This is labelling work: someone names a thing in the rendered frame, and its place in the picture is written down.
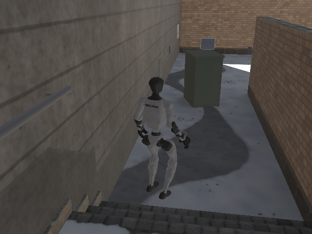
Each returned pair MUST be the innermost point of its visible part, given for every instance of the stairs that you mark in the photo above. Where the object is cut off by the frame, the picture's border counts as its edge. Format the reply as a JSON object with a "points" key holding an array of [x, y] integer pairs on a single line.
{"points": [[234, 221]]}

